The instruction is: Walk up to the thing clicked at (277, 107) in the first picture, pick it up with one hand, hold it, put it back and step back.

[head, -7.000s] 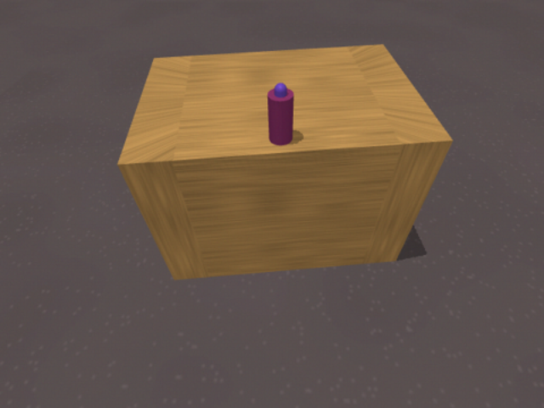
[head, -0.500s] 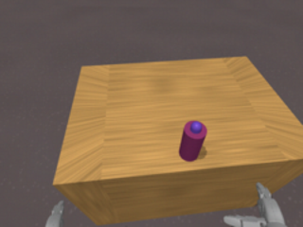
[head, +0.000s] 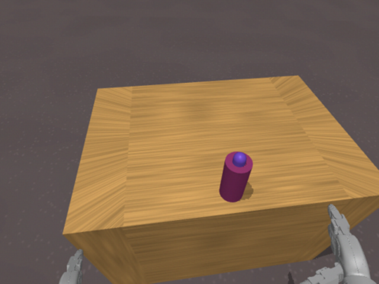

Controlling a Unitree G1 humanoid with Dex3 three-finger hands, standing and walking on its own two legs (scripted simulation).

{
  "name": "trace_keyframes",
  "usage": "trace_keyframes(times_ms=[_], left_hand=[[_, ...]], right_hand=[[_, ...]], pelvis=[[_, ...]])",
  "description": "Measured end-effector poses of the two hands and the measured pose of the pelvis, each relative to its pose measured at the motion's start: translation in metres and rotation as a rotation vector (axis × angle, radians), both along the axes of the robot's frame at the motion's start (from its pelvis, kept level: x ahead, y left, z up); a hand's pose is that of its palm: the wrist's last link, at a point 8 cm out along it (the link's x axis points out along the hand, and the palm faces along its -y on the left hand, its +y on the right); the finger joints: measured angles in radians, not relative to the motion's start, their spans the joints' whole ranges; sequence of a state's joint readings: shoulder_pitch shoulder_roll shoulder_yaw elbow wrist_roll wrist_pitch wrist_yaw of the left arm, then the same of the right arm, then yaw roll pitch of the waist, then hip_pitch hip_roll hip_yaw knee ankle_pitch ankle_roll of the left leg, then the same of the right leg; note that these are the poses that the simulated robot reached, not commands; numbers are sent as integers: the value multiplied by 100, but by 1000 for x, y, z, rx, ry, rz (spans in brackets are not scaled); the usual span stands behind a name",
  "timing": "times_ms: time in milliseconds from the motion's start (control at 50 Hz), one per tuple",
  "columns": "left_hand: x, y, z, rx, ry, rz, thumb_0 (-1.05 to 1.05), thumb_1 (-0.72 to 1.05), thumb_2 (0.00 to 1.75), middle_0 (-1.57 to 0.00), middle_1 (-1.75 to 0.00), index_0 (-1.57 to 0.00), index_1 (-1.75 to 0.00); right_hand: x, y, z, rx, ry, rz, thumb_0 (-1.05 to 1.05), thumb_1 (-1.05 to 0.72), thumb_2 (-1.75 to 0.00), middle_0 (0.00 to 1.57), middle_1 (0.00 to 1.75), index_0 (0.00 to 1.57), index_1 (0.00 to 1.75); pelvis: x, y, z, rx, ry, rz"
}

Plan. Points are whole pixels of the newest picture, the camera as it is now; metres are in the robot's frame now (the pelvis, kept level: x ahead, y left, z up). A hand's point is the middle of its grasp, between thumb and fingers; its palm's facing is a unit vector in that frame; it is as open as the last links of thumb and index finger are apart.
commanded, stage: rise first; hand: right
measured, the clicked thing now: (235, 175) +0.39 -0.12 -0.04
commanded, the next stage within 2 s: go down in 0.54 s
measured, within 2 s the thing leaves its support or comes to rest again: neither
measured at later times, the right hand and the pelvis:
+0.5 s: hand (322, 253) +0.17 -0.23 +0.03, palm faces +0.23 +0.92 -0.33, open 17.6 cm; pelvis -0.01 +0.00 +0.00, yaw +0 degrees
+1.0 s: hand (329, 235) +0.19 -0.24 +0.05, palm faces +0.25 +0.93 -0.26, open 17.6 cm; pelvis -0.01 +0.00 +0.00, yaw -1 degrees
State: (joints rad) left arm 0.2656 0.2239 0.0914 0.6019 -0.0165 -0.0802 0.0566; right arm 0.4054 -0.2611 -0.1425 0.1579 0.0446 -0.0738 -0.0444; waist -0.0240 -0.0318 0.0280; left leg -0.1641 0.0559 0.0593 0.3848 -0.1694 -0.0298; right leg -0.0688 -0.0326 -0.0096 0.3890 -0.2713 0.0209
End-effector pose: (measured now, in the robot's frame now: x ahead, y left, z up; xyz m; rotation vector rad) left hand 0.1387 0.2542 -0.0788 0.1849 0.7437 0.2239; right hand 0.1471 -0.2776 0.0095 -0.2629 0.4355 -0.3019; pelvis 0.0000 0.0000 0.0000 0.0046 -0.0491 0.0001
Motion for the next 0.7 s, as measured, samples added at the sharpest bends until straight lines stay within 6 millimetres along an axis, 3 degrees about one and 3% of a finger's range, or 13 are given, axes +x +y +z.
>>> trace_keyframes(times_ms=[240,700], left_hand=[[-2,9,0,14,-13,13,-1,-52,6,-6,-7,-6,-6],[-6,2,-5,-10,-16,-7,-1,-52,8,-6,-8,-6,-8]], right_hand=[[-8,4,22,-35,-94,31,-1,58,-5,5,6,5,6],[-11,11,52,-72,-233,85,-1,55,-6,5,6,5,6]], pelvis=[[-7,2,0,-2,-14,-3],[-12,3,-1,-3,-11,-8]])
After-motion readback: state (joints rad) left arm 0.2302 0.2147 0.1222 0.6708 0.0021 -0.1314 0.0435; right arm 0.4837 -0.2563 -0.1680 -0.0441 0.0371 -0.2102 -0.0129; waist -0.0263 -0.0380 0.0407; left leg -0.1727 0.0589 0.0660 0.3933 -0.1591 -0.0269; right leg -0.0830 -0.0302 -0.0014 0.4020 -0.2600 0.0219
